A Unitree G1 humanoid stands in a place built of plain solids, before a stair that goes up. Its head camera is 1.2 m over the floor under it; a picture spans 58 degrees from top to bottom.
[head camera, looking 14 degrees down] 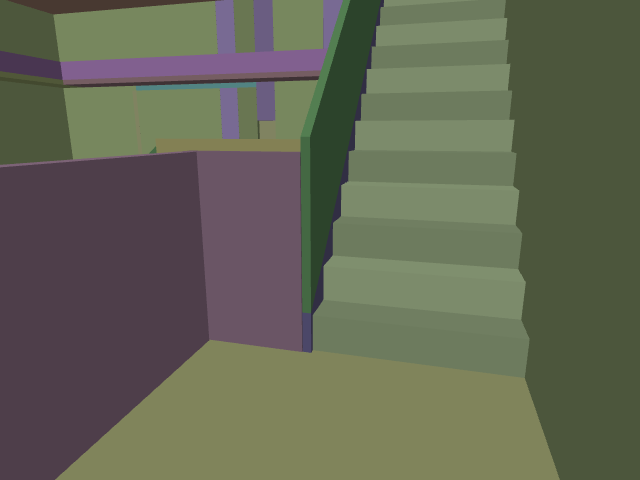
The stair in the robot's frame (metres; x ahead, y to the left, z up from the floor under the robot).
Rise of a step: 0.21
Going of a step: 0.24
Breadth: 1.11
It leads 15 degrees to the right of straight ahead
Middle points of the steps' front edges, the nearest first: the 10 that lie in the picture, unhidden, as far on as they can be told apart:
2.09 -0.49 0.22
2.31 -0.56 0.43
2.54 -0.62 0.64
2.77 -0.68 0.86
3.00 -0.74 1.07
3.23 -0.80 1.28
3.46 -0.86 1.50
3.69 -0.92 1.71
3.92 -0.99 1.92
4.15 -1.05 2.14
